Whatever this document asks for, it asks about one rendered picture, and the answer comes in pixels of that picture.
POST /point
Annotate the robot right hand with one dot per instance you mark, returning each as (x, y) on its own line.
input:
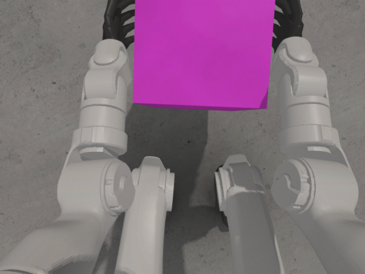
(290, 21)

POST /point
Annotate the carton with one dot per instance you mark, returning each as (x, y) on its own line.
(203, 54)

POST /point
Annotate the robot right shin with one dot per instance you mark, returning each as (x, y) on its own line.
(238, 158)

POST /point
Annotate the robot left forearm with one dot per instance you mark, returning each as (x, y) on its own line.
(101, 133)

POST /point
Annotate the robot shin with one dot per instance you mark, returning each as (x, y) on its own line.
(147, 160)
(238, 158)

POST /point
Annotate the robot left shin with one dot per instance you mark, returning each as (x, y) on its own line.
(147, 160)

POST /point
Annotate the robot right forearm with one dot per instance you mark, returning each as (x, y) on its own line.
(303, 104)

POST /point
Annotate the robot left hand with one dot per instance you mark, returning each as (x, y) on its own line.
(113, 27)

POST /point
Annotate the left robot upper arm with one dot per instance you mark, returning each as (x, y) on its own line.
(91, 194)

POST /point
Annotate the right robot upper arm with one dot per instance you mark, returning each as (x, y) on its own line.
(320, 196)

